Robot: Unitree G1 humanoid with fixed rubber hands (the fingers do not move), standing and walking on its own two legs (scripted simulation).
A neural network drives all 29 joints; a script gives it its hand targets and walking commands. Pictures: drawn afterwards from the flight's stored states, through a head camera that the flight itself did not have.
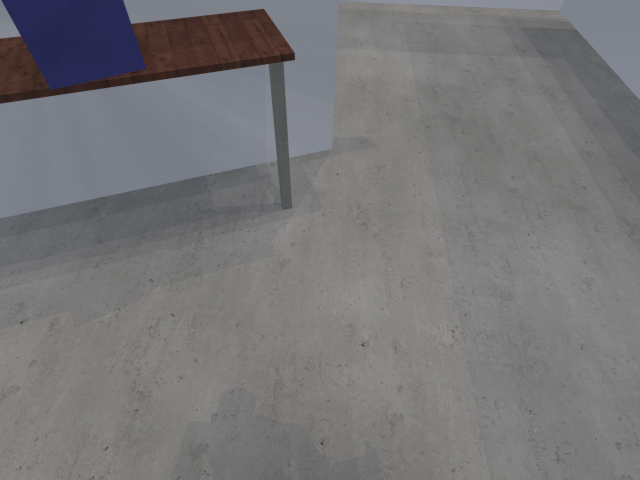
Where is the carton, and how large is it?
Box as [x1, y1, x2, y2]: [1, 0, 145, 89]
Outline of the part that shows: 1,0 51,89 145,68 122,0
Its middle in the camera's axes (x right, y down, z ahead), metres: -0.68 -0.60 +1.06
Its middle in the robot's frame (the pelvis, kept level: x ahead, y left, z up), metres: +1.20 +0.71 +0.05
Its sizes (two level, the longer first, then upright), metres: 0.252 0.251 0.230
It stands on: a table, 0.70 m high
